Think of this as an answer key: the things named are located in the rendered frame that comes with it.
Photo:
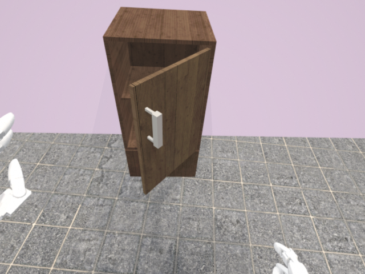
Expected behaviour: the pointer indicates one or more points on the handle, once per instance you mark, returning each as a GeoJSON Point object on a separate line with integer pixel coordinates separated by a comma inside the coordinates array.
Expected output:
{"type": "Point", "coordinates": [157, 127]}

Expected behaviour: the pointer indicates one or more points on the robot left hand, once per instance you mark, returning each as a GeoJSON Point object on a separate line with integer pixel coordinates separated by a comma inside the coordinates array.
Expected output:
{"type": "Point", "coordinates": [11, 200]}

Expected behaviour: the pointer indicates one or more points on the robot right hand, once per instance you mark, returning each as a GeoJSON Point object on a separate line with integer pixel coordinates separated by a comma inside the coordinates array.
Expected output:
{"type": "Point", "coordinates": [290, 259]}

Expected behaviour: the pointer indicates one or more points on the cupboard door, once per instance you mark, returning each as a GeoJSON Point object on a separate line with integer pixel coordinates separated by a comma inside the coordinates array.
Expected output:
{"type": "Point", "coordinates": [177, 92]}

